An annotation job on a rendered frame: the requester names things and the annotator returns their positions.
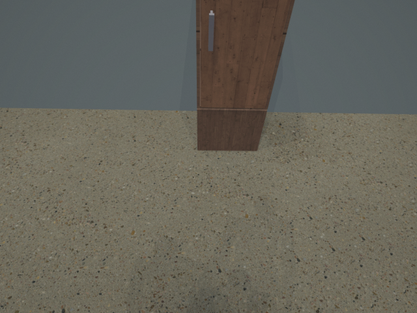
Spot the cupboard door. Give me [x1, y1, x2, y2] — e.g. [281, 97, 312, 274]
[201, 0, 291, 108]

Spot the handle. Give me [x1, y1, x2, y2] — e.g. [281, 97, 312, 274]
[208, 10, 214, 51]

